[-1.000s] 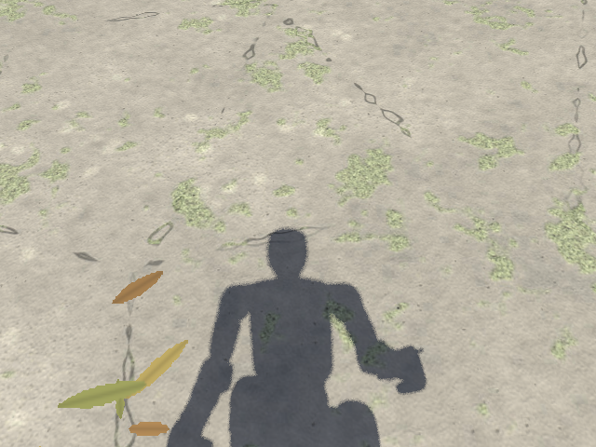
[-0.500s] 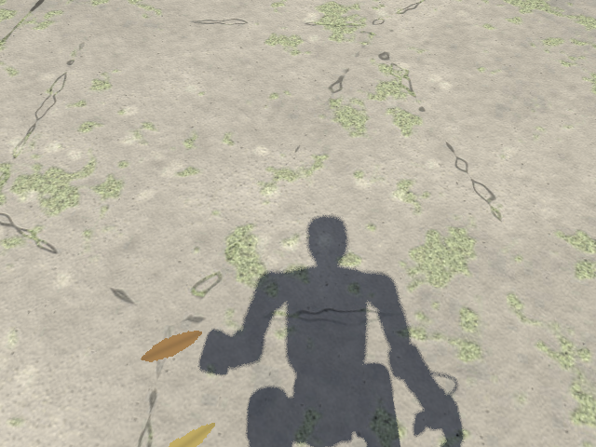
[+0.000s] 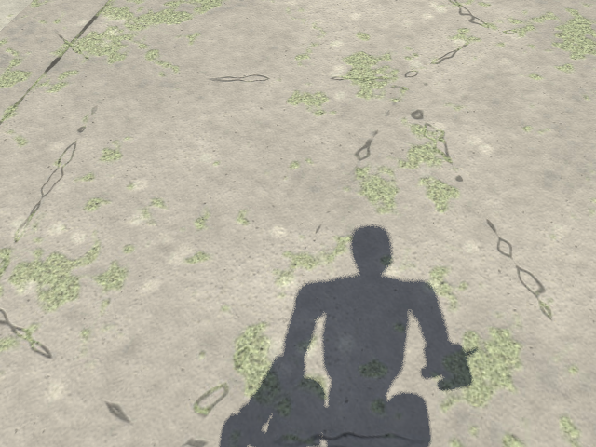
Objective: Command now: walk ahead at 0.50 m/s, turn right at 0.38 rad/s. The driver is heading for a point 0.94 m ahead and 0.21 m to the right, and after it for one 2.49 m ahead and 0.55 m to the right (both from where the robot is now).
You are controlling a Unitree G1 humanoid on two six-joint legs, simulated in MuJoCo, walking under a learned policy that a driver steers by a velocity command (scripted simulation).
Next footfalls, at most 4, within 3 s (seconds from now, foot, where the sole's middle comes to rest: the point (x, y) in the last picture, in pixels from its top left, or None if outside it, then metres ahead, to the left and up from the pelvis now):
0.20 left None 0.28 0.12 -0.78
0.74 right None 0.47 -0.16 -0.78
1.30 left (405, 311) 0.82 -0.18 -0.78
1.82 right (488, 240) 1.06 -0.43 -0.78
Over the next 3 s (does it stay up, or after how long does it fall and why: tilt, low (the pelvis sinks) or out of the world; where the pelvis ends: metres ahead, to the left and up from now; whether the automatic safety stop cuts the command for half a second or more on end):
stays up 1.52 -0.32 -0.02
